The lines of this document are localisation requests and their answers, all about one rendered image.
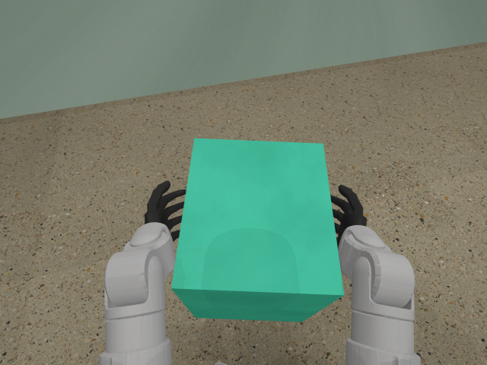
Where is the right robot hand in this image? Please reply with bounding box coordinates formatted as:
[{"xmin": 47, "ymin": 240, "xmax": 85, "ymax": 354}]
[{"xmin": 330, "ymin": 185, "xmax": 367, "ymax": 248}]

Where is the right robot forearm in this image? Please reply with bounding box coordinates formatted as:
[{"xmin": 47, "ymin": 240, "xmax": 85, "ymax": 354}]
[{"xmin": 338, "ymin": 225, "xmax": 421, "ymax": 365}]

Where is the left robot forearm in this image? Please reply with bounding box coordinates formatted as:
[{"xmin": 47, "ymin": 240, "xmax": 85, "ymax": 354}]
[{"xmin": 99, "ymin": 222, "xmax": 176, "ymax": 365}]

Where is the carton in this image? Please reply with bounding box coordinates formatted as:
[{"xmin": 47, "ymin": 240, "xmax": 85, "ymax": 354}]
[{"xmin": 171, "ymin": 138, "xmax": 344, "ymax": 322}]

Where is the left robot hand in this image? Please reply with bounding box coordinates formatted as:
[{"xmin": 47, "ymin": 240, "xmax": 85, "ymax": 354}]
[{"xmin": 145, "ymin": 181, "xmax": 186, "ymax": 241}]

